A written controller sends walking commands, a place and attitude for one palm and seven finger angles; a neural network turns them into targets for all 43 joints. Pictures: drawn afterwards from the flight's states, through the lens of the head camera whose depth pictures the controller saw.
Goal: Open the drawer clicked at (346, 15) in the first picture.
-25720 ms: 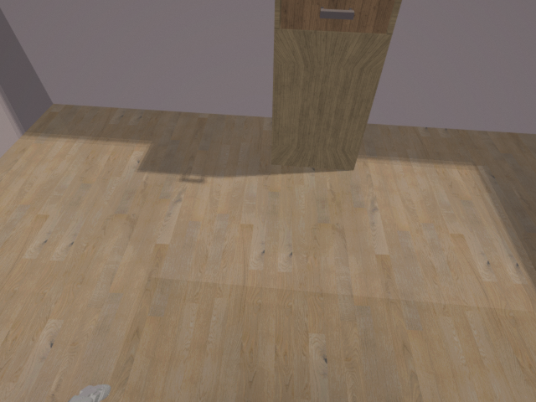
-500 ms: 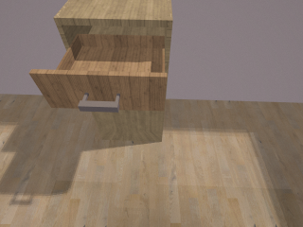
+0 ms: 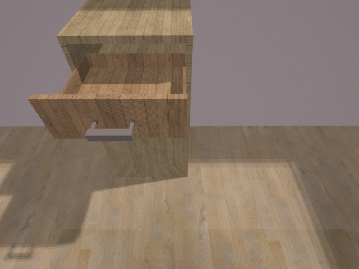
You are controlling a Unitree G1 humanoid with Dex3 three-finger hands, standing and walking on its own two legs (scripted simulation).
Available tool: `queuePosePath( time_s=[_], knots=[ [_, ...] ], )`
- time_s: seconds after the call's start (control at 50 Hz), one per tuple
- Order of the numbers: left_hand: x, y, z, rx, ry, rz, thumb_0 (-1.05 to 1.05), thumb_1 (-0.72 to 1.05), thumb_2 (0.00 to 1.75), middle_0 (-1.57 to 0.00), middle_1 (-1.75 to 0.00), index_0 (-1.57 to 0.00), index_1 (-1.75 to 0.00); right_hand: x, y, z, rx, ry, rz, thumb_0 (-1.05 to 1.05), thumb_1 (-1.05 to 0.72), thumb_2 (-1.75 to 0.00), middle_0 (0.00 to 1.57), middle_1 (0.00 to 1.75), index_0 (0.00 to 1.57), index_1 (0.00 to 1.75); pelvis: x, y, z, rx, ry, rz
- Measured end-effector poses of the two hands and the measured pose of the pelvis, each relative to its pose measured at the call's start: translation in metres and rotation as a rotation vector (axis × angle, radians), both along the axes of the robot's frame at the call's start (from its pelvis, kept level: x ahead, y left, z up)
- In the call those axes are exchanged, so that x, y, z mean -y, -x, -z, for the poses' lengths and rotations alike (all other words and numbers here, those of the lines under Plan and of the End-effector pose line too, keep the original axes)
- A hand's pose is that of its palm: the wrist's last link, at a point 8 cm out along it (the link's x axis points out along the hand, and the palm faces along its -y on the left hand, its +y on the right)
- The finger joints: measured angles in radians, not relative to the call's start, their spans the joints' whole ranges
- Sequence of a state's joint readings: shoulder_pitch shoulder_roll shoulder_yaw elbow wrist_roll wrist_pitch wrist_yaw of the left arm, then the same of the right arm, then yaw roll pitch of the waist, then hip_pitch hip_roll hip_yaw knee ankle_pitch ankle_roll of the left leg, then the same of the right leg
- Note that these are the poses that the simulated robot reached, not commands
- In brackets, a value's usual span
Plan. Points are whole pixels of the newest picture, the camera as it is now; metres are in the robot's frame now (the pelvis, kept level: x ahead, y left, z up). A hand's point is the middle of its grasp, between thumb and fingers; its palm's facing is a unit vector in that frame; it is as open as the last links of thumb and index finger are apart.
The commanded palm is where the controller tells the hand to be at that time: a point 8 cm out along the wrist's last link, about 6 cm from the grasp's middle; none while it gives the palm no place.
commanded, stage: let the arm hang, fingers relaxed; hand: left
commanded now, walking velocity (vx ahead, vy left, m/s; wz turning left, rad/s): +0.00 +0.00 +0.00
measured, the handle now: (112, 129) +0.46 +0.21 +0.04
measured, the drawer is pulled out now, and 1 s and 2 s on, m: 0.30 0.30 0.30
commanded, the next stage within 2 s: look to check the result in 0.02 s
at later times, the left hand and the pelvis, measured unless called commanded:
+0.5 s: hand out of the picture +0.01 +0.16 -0.17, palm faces +0.04 -0.98 -0.20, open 7.3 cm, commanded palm none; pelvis +0.01 -0.01 +0.00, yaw +0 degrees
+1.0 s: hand out of the picture +0.05 +0.19 -0.17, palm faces +0.02 -0.97 -0.25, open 7.4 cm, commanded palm none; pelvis +0.02 -0.01 +0.00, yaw +0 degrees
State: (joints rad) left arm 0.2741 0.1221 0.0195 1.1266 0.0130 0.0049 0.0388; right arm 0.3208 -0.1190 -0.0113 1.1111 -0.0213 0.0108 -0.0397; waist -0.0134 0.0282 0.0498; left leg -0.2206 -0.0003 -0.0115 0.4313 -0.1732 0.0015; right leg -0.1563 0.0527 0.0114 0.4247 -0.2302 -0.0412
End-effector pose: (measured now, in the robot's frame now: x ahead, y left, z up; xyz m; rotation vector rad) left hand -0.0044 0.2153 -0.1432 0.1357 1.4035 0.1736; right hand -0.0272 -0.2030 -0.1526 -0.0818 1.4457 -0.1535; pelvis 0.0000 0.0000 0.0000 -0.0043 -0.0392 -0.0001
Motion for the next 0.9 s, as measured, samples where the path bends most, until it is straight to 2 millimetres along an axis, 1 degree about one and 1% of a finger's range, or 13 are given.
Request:
queuePosePath(
  time_s=[0.16,0.34,0.58,0.9],
  knots=[
    [0.0,0.003,-0.001,-0.025,-0.006,-0.005,0.0,0.91,0.9,-0.2,-0.3,-0.2,-0.3,0.005,0.002,-0.001,-0.024,0.005,0.001,0.0,-0.91,-0.9,0.2,0.3,0.2,0.29,0.003,-0.003,-0.001,0.0,0.0,0.0],
    [0.003,0.001,-0.001,-0.028,-0.004,-0.005,0.0,0.91,0.9,-0.2,-0.3,-0.2,-0.3,0.01,-0.01,-0.002,-0.006,0.011,-0.005,0.0,-0.91,-0.9,0.2,0.3,0.2,0.29,0.005,-0.006,-0.001,0.003,0.001,0.001],
    [0.001,-0.013,-0.002,-0.001,-0.009,0.004,0.0,0.91,0.9,-0.2,-0.3,-0.2,-0.3,0.017,-0.03,-0.003,0.033,0.024,-0.017,0.0,-0.91,-0.9,0.2,0.3,0.2,0.29,0.007,-0.009,-0.002,0.003,0.001,0.002],
    [-0.017,-0.036,-0.007,0.03,-0.047,0.024,0.0,0.91,0.9,-0.2,-0.3,-0.2,-0.3,0.034,-0.045,-0.007,0.043,0.061,-0.031,0.0,-0.91,-0.9,0.2,0.3,0.2,0.29,0.007,-0.015,-0.003,-0.001,-0.001,0.004]
  ],
)
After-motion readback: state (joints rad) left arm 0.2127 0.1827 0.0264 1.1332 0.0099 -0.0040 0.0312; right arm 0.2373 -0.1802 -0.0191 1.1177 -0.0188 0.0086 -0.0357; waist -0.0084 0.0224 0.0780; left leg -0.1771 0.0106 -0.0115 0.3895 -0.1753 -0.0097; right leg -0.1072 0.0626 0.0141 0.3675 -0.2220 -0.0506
